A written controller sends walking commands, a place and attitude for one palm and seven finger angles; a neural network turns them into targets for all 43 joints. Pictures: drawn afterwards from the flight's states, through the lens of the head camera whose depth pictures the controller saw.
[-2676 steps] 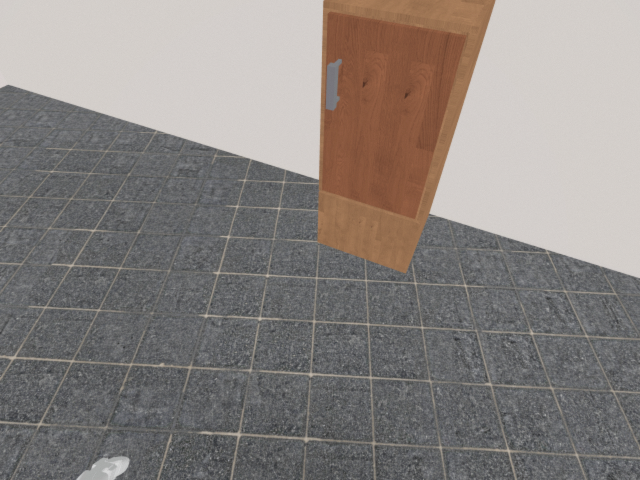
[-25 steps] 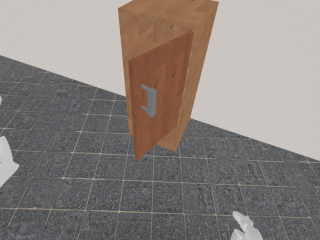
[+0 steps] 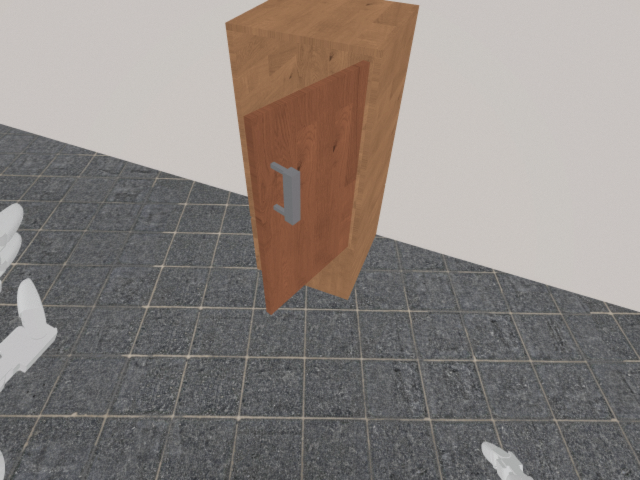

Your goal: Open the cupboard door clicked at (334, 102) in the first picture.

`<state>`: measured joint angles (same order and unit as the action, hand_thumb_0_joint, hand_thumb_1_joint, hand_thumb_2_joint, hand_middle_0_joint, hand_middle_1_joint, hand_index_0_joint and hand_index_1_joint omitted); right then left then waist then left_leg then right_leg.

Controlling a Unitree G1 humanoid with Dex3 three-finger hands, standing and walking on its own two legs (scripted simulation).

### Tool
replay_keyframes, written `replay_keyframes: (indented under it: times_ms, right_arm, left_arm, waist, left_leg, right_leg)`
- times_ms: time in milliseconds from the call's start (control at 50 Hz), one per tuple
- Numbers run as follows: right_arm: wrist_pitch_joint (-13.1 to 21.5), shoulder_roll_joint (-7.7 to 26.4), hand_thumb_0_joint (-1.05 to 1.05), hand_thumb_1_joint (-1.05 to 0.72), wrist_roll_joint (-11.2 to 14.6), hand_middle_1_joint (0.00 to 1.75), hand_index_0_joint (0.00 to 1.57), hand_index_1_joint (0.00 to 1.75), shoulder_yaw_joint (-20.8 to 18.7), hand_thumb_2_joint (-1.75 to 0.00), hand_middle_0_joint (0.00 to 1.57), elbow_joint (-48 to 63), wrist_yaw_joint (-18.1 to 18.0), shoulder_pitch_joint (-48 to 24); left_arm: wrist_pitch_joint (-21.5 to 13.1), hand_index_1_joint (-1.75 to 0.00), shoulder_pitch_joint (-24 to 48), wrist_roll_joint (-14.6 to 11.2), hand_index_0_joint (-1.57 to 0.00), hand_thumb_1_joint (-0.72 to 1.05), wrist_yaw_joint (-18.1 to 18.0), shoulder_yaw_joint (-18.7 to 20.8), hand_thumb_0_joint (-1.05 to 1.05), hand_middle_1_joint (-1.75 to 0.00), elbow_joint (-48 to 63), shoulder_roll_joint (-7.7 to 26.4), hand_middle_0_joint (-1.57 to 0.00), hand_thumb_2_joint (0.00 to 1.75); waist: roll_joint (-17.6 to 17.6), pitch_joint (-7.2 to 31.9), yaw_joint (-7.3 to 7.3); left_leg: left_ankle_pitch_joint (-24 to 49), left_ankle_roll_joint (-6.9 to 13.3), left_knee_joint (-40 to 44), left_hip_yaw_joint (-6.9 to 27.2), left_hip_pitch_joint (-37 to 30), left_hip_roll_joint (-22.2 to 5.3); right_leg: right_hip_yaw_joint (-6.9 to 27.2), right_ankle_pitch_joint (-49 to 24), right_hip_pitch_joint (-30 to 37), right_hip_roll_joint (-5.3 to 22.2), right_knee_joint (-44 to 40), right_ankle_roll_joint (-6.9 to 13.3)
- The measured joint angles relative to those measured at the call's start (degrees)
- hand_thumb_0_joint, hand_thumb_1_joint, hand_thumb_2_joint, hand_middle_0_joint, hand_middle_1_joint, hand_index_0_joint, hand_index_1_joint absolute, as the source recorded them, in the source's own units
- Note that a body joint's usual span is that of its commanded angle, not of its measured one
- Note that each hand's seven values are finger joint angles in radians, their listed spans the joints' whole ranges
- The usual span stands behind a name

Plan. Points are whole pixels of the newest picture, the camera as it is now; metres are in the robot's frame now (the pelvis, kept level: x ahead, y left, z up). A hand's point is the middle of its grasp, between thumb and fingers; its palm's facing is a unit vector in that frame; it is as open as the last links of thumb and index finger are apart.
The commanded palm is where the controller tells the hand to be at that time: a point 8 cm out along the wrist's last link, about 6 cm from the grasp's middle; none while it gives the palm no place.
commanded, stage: stop stepping back and stand still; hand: left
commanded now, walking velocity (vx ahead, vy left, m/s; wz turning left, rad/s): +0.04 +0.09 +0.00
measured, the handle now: (284, 192) +0.65 +0.11 -0.02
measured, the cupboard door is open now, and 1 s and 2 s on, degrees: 72 72 72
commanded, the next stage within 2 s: let the arm hang, fingers relaxed in 0.04 s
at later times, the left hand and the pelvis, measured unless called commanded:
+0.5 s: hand out of the picture +0.04 +0.18 -0.16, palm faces +0.10 -0.98 -0.19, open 6.9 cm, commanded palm none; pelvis +0.00 +0.00 +0.00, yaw +3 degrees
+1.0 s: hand out of the picture +0.00 +0.20 -0.16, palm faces +0.06 -0.97 -0.23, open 7.4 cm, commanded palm none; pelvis +0.00 +0.01 +0.01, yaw +2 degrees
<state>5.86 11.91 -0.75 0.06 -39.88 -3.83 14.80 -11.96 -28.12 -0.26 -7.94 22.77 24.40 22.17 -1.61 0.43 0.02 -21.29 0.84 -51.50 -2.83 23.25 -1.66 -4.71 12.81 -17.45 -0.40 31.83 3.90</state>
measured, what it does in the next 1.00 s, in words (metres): stands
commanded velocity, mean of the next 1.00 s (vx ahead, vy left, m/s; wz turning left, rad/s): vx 0.00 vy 0.00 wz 0.00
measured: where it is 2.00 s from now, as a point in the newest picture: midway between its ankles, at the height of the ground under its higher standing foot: outside the picture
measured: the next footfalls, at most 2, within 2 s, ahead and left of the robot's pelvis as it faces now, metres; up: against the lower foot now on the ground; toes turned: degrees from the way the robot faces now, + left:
none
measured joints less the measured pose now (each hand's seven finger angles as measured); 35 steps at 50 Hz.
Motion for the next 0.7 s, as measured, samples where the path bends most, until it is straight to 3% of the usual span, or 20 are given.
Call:
replay_keyframes:
  times_ms: [80,120,160,220,280,340,420,460,520,700]
  right_arm:
    - [1.2,1.0,0.02,-0.9,-0.1,0.3,0.21,0.3,-0.4,-0.9,0.21,2.3,-0.8,0.6]
    - [1.7,1.1,0.02,-0.9,-0.3,0.3,0.21,0.3,-1.0,-0.9,0.21,3.0,-1.3,0.3]
    - [2.7,1.7,0.02,-0.9,-0.1,0.3,0.2,0.3,-1.4,-0.9,0.21,2.5,-0.2,0.1]
    - [0.6,4.2,0.01,-0.9,-0.4,0.3,0.2,0.3,-2.3,-0.9,0.2,-1.5,2.5,-1.4]
    - [-2.3,4.5,0.01,-0.9,-0.6,0.3,0.2,0.3,-1.9,-0.9,0.2,-5.2,3.1,-3.8]
    - [-4.2,2.4,0.01,-0.9,-0.6,0.3,0.2,0.3,-1.0,-0.9,0.2,-7.3,3.8,-3.9]
    - [-5.9,-0.2,0.01,-0.9,-0.9,0.3,0.21,0.3,0.1,-0.9,0.21,-10.4,4.2,-3.0]
    - [-6.5,-1.3,0.01,-0.9,-0.8,0.3,0.21,0.3,0.3,-0.9,0.21,-12.2,4.0,-2.2]
    - [-7.5,-2.0,0.01,-0.9,-0.8,0.3,0.21,0.3,0.3,-0.9,0.21,-15.1,3.8,-1.3]
    - [-7.9,-1.3,0.01,-0.91,-0.7,0.3,0.2,0.3,-1.0,-0.9,0.2,-21.2,3.0,2.0]
  left_arm:
    - [-0.6,-0.31,-3.4,-0.2,-0.21,0.89,0.0,0.2,0.01,-0.3,2.8,0.2,-0.21,0.9]
    - [-1.0,-0.31,-4.0,-0.2,-0.21,0.89,-0.1,0.3,0.01,-0.3,4.0,0.8,-0.21,0.9]
    - [-1.4,-0.31,-2.5,0.7,-0.21,0.89,0.6,-0.6,0.01,-0.3,1.7,1.4,-0.21,0.9]
    - [5.3,-0.3,6.3,2.0,-0.2,0.9,4.6,-7.8,0.0,-0.3,-16.3,-0.7,-0.2,0.9]
    - [11.7,-0.3,11.8,2.6,-0.2,0.9,6.4,-14.0,0.0,-0.3,-37.0,-5.3,-0.2,0.9]
    - [14.4,-0.3,12.7,2.5,-0.19,0.91,7.5,-19.3,0.01,-0.3,-53.2,-8.8,-0.19,0.9]
    - [15.2,-0.3,11.1,1.8,-0.19,0.91,8.1,-23.7,0.01,-0.3,-67.5,-12.8,-0.2,0.9]
    - [14.3,-0.3,11.1,0.8,-0.2,0.98,6.5,-21.8,-0.01,-0.3,-71.2,-13.0,-0.21,0.9]
    - [13.7,-0.3,10.9,1.2,-0.21,1.0,6.9,-21.9,-0.03,-0.3,-76.0,-11.1,-0.21,0.9]
    - [13.5,-0.3,9.2,1.2,-0.2,0.94,7.0,-21.7,0.0,-0.3,-86.3,-9.7,-0.2,0.9]
  waist:
    - [0.1,0.5,0.97]
    - [-0.2,-0.4,0.85]
    - [0.1,-0.3,0.42]
    - [3.0,2.0,0.41]
    - [4.9,2.4,0.29]
    - [3.8,1.2,0.98]
    - [0.9,-1.4,0.91]
    - [0.2,-2.5,0.23]
    - [0.4,-3.6,-0.59]
    - [3.1,-3.7,-0.47]
  left_leg:
    - [0.8,1.2,17.9,-0.4,-7.0,-0.5]
    - [6.1,0.5,20.4,-0.4,-7.8,-0.2]
    - [6.8,-0.4,19.7,-0.3,-7.1,0.2]
    - [6.3,-0.2,18.1,1.3,-4.2,2.0]
    - [5.7,-0.2,16.7,1.6,-3.5,2.5]
    - [5.9,-0.8,17.7,1.9,-5.4,2.4]
    - [7.0,-1.1,19.9,1.9,-7.8,1.6]
    - [7.8,-1.4,20.9,2.5,-8.0,1.0]
    - [9.1,-1.6,22.4,2.9,-8.0,0.3]
    - [11.0,-1.0,25.6,2.4,-8.9,0.6]
  right_leg:
    - [-0.5,-0.3,-0.1,-0.5,-1.0,-0.5]
    - [-0.4,0.5,-0.3,-0.3,0.2,-1.0]
    - [-0.1,0.6,-1.0,0.2,1.8,-2.1]
    - [2.5,6.0,-2.7,1.6,5.3,-3.1]
    - [3.5,4.3,-2.2,1.9,4.8,-3.6]
    - [3.2,5.0,-0.5,1.8,4.6,-3.3]
    - [3.2,3.7,1.9,0.9,2.0,-2.9]
    - [2.7,2.3,2.7,0.3,-0.1,-2.6]
    - [2.2,0.3,3.5,-0.4,-3.3,-2.3]
    - [2.7,-2.2,4.7,-0.2,-7.2,-2.9]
